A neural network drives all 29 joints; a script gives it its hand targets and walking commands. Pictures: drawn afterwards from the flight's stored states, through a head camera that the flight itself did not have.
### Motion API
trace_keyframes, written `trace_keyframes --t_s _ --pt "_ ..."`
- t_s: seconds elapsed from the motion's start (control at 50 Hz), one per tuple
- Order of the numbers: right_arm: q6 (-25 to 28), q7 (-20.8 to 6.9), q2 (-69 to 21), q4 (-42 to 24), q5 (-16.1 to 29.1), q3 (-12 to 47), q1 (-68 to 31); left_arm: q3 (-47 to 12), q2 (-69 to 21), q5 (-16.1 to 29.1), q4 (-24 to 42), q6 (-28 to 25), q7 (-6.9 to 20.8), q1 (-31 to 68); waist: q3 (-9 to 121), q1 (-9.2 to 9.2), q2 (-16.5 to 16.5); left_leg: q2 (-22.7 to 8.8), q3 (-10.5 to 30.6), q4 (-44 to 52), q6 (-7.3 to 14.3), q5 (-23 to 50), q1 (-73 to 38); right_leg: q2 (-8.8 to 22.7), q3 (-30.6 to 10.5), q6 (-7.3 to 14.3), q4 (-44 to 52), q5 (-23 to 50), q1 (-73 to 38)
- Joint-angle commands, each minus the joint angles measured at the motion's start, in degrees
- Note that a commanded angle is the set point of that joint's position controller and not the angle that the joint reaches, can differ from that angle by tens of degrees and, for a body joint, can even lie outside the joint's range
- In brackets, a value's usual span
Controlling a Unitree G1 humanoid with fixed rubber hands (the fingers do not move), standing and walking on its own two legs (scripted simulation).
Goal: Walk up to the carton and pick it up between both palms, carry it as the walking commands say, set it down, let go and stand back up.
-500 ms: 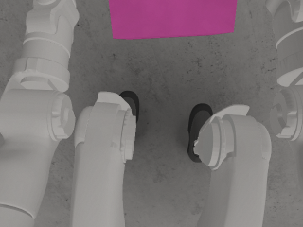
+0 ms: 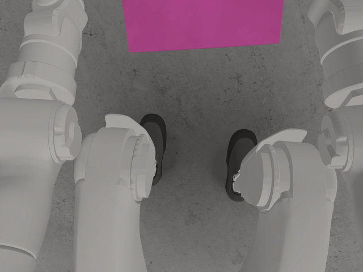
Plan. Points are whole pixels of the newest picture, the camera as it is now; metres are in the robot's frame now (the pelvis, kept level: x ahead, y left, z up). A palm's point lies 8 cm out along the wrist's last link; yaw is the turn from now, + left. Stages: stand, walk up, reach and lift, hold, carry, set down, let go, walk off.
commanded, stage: reach and lift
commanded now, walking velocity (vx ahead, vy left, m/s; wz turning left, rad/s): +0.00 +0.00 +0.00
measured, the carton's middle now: out of the picture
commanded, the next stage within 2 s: none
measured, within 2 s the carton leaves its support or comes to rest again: leaves its support in 1.22 s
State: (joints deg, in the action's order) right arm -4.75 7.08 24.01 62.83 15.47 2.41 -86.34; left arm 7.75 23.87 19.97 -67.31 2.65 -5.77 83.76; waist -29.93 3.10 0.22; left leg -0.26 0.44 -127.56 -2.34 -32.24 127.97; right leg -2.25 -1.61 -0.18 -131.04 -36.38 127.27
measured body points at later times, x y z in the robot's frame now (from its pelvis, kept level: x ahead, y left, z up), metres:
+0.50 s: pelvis +0.00 +0.00 +0.01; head +0.39 +0.00 +0.22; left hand +0.54 +0.19 -0.20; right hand +0.56 -0.13 -0.21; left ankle +0.12 +0.13 -0.32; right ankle +0.10 -0.11 -0.32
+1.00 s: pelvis +0.00 +0.00 +0.00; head +0.38 +0.00 +0.22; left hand +0.54 +0.19 -0.20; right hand +0.56 -0.12 -0.20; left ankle +0.12 +0.13 -0.32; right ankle +0.10 -0.12 -0.32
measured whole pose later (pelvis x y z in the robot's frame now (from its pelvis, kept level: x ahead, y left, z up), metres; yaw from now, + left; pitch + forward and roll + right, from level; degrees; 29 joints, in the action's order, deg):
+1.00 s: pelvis +0.00 +0.00 +0.00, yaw +0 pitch +32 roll +2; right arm -7.1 7.0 18.7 67.7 10.7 0.0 -90.3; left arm 6.6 20.2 15.9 -69.8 4.9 -6.0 88.0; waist -29.6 3.0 0.7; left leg 0.1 1.0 -128.1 -2.8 -32.4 127.6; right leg -2.9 -1.5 -0.2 -131.4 -36.1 127.0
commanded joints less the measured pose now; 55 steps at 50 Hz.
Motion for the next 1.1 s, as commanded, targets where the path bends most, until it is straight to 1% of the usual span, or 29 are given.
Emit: trace_keyframes --t_s 0.0,0.02,0.04,0.06,0.1,0.14,0.18,0.2,0.28,0.3,0.34,0.36,0.4,0.52,0.56,0.58,0.6,0.64,0.66,0.68,0.7,0.76,0.9,0.92,0.94,0.96,1.02,1.04,1.08 --pt "2.46 -0.23 6.01 -9.26 0.84 -0.39 -20.3 -1.05 4.47 0.87 9.93 -2.76 -0.29 16.86 85.93 2.71 4.26 1.19 -2.84 7.6 0.46 27.75 -34.89 0.21 1.77 -1.39 10.57 25.42 -36.49" --pt "2.44 -0.49 5.52 -8.71 1.02 0.14 -20.85 -2.73 2.69 1.8 9.74 -2.52 -0.09 17.38 84.82 1.76 4.26 1.1 -2.63 7.27 0.45 26.84 -34.66 0.45 1.93 -1.01 10.76 23.62 -34.87" --pt "2.11 -0.72 4.5 -6.56 0.68 0.48 -20.08 -1.39 3.54 0.98 7.52 -2.29 -0.07 16.54 82.38 3.11 4.54 1.09 -2.7 7.58 0.51 25.44 -33.35 0.62 1.53 -1.11 10.95 22.54 -34.92" --pt "2.31 -0.85 4.09 -7.33 0.54 1.48 -21.34 -2.09 1.95 1.78 8.19 -2.36 0.08 17.38 82.87 2.3 5.73 1.27 -2.86 7.14 0.41 24.96 -33.07 0.64 1.27 -0.92 11.33 22.02 -35.36" --pt "2.55 -0.76 3.94 -8.77 0.56 0.49 -23.36 -1.79 1.55 0.97 7.85 -2.25 -0.2 18.38 82.33 2.44 5.5 1.28 -2.55 7.85 0.61 24.07 -32.75 0.39 1.9 -1.18 11.28 20.94 -33.99" --pt "2.53 -0.97 3.47 -6.52 0.7 1.25 -23.96 -1.95 1.36 0.89 5.83 -2.34 -0.39 19.35 80.65 3.2 5.6 1.47 -2.71 8.08 0.59 22.37 -32.0 0.69 1.67 -1.06 11.52 19.33 -33.75" --pt "2.66 -0.58 4.21 -5.52 -0.28 0.22 -23.91 -1.28 1.53 -0.13 4.73 -2.44 -0.8 19.67 79.84 2.81 5.28 1.4 -2.22 8.55 0.47 22.78 -33.61 0.46 1.99 -1.02 11.78 18.62 -32.45" --pt "3.02 -0.33 4.18 -8.17 -0.48 -0.9 -25.17 -1.24 1.11 -0.45 6.51 -2.7 -1.15 20.93 81.84 2.06 4.88 1.84 -1.84 8.67 0.64 23.18 -34.52 0.28 2.52 -1.1 11.68 18.95 -31.9" --pt "3.03 0.07 3.1 -3.88 -2.21 -0.78 -24.29 -1.25 -0.57 -1.46 3.14 -2.85 -1.51 20.83 79.92 1.29 5.36 2.25 -2.19 8.66 0.36 22.65 -33.37 0.14 2.41 -1.03 12.2 18.88 -31.81" --pt "3.14 0.16 3.55 -2.73 -2.32 -0.66 -23.47 -0.63 -0.47 -2.4 0.21 -2.96 -1.64 18.89 79.4 2.06 4.97 2.25 -2.33 8.45 0.28 23.09 -33.48 0.18 2.06 -1.29 12.44 19.14 -31.64" --pt "3.41 0.27 1.25 -2.45 -2.7 -0.15 -22.85 -0.26 -1.01 -2.81 1.6 -3.34 -1.77 19.33 80.05 2.37 6.39 2.82 -2.08 8.71 0.48 24.51 -33.98 -0.15 2.33 -1.4 12.39 20.99 -32.68" --pt "3.5 0.0 0.12 -1.72 -2.1 0.08 -22.07 -1.08 -1.69 -2.95 1.39 -3.59 -1.64 18.58 80.07 2.67 5.58 2.74 -1.69 9.15 0.63 25.39 -34.96 -0.38 2.5 -1.47 11.87 22.11 -32.85" --pt "3.86 -0.46 -3.56 -4.72 -0.56 3.42 -23.71 -2.47 -4.19 -2.41 3.5 -4.24 -1.35 19.98 82.51 3.83 6.07 3.05 -2.15 8.92 0.8 27.03 -35.73 -0.69 2.11 -1.58 12.05 23.62 -33.76" --pt "4.45 -0.67 -6.86 -6.81 0.57 5.81 -24.72 -4.77 -9.02 -0.77 4.19 -4.66 -0.65 20.24 85.89 3.31 5.82 3.16 -2.42 8.35 0.84 29.07 -37.16 -1.12 2.12 -1.37 11.95 26.89 -37.51" --pt "4.13 -1.32 -10.39 -6.4 1.65 7.16 -24.99 -5.56 -11.39 -0.83 4.92 -4.64 -0.26 21.06 83.7 4.32 5.04 3.4 -2.78 8.8 0.93 28.69 -36.28 -1.63 2.12 -1.33 12.3 26.08 -35.49" --pt "4.15 -1.85 -12.49 -7.32 1.45 7.25 -27.31 -6.59 -14.29 -0.8 5.03 -4.59 0.37 21.65 83.47 3.64 4.91 3.44 -2.68 8.79 0.76 28.19 -35.21 -1.63 1.97 -1.2 12.47 26.14 -35.48" --pt "4.09 -2.78 -16.3 -7.87 2.01 8.8 -28.66 -7.06 -18.2 -0.95 4.66 -4.37 1.29 22.76 82.84 4.54 4.77 3.49 -3.03 8.86 0.82 27.69 -35.0 -1.74 1.65 -1.06 12.55 25.54 -34.87" --pt "3.58 -4.79 -25.05 -8.97 1.82 10.77 -31.48 -10.11 -26.55 0.56 6.61 -3.77 3.55 27.29 84.24 3.09 5.72 4.05 -3.11 8.42 1.2 27.04 -34.05 -2.16 2.05 -0.86 11.99 25.96 -36.33" --pt "3.26 -5.72 -29.19 -8.64 1.69 11.41 -32.38 -10.66 -29.7 -0.15 6.73 -3.34 4.58 28.53 83.81 3.94 5.9 3.83 -3.07 8.06 1.1 27.13 -34.03 -2.23 1.75 -0.78 11.79 25.99 -35.69" --pt "3.01 -6.59 -31.34 -8.41 1.02 11.13 -33.04 -11.23 -33.01 0.08 7.08 -2.88 5.68 29.95 83.52 2.75 5.98 4.16 -3.18 7.91 0.97 26.6 -33.96 -2.43 2.16 -0.7 11.76 25.75 -36.72" --pt "2.69 -7.88 -37.26 -9.55 0.77 11.43 -35.47 -11.83 -37.62 -1.05 8.78 -2.62 6.98 32.3 82.14 3.8 5.26 4.41 -3.18 8.49 0.97 25.88 -33.12 -2.76 2.31 -0.72 11.62 25.35 -35.14" --pt "1.48 -11.29 -46.36 -8.5 -1.42 9.75 -36.69 -11.86 -47.17 -2.83 10.28 -0.82 10.71 35.26 77.36 3.19 4.87 5.02 -3.94 7.48 1.14 23.26 -30.32 -3.46 2.36 0.12 11.29 22.46 -31.69" --pt "0.32 -14.44 -53.83 -11.45 -2.03 8.25 -35.68 -11.54 -55.59 -2.79 13.72 1.56 14.47 34.98 76.46 3.1 4.54 5.52 -4.85 6.49 1.54 24.34 -29.37 -3.99 3.42 0.61 10.4 23.54 -30.48" --pt "0.03 -14.8 -54.69 -10.92 -2.46 8.51 -34.51 -11.26 -55.97 -3.08 13.59 2.02 14.65 34.29 75.39 3.62 5.47 5.65 -4.85 6.51 1.49 23.82 -28.88 -4.02 3.45 0.77 10.29 23.21 -30.05" --pt "-0.23 -14.87 -54.79 -11.18 -2.97 8.58 -34.42 -11.11 -56.95 -2.82 14.49 2.26 14.91 34.54 75.59 2.97 5.73 5.5 -4.89 6.18 1.53 23.98 -29.07 -3.92 3.26 0.95 10.33 23.32 -30.7" --pt "-0.3 -15.01 -55.04 -11.89 -2.67 8.5 -35.76 -10.73 -57.51 -2.81 12.81 2.5 15.15 33.81 74.71 3.9 5.19 5.56 -5.19 6.19 1.57 24.08 -28.8 -3.84 3.08 0.96 10.25 23.11 -29.99" --pt "-0.37 -15.27 -56.16 -13.42 -2.71 8.74 -34.98 -10.68 -57.41 -2.87 14.99 2.43 15.26 33.72 75.08 4.44 5.2 5.75 -5.62 6.26 1.44 25.34 -29.13 -4.07 3.22 1.23 10.16 24.97 -31.23" --pt "-0.2 -15.11 -55.89 -14.75 -2.55 8.82 -36.28 -11.41 -58.59 -2.34 15.73 2.51 15.38 34.1 76.6 3.48 5.71 5.76 -5.23 5.9 1.64 25.8 -30.02 -4.22 3.6 1.15 10.26 24.73 -31.67" --pt "-0.68 -15.14 -56.69 -16.68 -2.02 9.92 -36.32 -11.91 -59.24 -1.67 17.54 2.88 15.36 34.24 81.24 3.46 5.69 5.92 -5.33 6.15 1.72 26.8 -32.2 -4.18 3.76 1.35 9.65 26.68 -34.9"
